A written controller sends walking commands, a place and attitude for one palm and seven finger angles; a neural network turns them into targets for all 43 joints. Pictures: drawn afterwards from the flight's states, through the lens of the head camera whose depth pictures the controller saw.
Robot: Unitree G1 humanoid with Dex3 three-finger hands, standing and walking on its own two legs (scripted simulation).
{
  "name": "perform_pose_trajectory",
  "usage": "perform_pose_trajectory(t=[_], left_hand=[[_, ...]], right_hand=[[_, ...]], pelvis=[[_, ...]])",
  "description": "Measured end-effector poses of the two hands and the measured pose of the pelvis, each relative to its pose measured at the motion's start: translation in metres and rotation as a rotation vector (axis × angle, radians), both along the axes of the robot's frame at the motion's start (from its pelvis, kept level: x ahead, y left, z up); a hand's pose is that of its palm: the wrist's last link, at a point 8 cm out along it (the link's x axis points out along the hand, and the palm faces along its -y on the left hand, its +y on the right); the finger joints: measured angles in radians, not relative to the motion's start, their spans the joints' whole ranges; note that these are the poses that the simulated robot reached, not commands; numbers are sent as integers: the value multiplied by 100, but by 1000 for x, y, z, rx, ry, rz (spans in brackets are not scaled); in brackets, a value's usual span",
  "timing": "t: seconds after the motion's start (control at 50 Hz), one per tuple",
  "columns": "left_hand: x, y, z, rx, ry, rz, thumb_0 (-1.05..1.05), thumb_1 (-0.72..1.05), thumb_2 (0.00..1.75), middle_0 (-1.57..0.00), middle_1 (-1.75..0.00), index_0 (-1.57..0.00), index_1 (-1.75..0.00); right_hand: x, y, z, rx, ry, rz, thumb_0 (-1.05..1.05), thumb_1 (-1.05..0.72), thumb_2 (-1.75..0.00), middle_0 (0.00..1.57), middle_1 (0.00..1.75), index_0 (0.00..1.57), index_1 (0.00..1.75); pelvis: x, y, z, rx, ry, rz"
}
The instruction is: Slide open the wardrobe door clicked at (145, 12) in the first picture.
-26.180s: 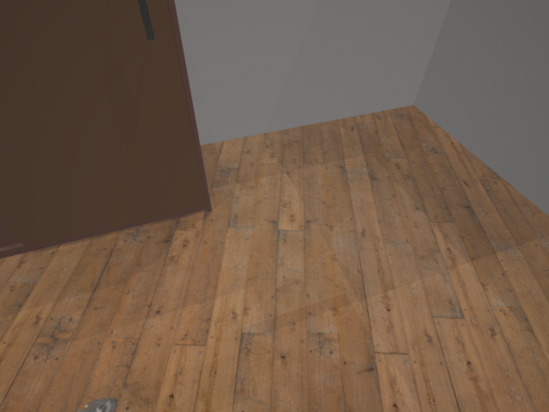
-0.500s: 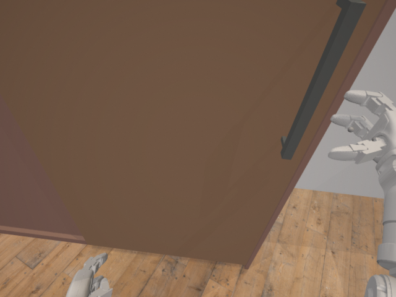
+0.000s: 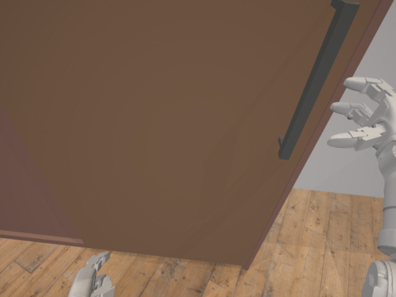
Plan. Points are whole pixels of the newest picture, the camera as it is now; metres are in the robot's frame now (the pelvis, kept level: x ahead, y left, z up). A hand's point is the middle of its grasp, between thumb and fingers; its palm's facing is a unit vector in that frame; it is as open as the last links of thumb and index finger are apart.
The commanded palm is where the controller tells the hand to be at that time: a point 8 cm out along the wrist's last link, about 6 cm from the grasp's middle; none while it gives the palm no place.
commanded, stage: feel for the door with the fingertips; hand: right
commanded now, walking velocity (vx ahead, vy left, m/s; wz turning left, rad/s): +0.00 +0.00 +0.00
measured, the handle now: (305, 91) +0.45 -0.18 +0.25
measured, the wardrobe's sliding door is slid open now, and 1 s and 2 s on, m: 0.00 0.00 0.00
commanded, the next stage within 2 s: slide the fingers in behind the handle in 1.06 s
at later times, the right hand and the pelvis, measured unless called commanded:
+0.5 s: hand (319, 122) +0.38 -0.19 +0.23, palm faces +0.04 +1.00 -0.01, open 14.1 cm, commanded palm +0.35 -0.24 +0.23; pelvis +0.00 +0.00 +0.00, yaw +0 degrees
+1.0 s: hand (310, 115) +0.40 -0.18 +0.23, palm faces +0.06 +1.00 -0.01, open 14.0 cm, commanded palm +0.37 -0.23 +0.23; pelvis +0.01 +0.01 +0.00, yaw +0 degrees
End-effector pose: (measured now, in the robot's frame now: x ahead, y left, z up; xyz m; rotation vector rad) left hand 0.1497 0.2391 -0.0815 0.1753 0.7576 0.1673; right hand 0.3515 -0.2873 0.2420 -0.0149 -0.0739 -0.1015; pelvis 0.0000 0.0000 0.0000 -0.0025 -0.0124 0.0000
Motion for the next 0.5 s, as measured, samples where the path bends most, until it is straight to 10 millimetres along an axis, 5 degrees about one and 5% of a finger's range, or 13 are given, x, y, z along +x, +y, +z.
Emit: perform_pose_trajectory(t=[0.16,0.34,0.5], left_hand=[[-4,10,-6,17,32,8,1,90,90,-20,-30,-20,-30],[4,3,-1,-2,-3,1,1,91,90,-20,-30,-20,-30],[14,-2,-1,-30,-21,-15,1,90,90,-20,-30,-20,-30]], right_hand=[[-2,12,-31,-15,104,63,-1,50,-30,30,120,30,120],[6,39,-11,15,-16,67,-2,50,-30,30,120,30,120],[1,48,-15,9,46,59,-1,50,-30,30,119,29,119]], pelvis=[[-1,-1,-1,2,9,-13],[1,1,-1,-3,3,2],[3,2,0,-6,-5,2]])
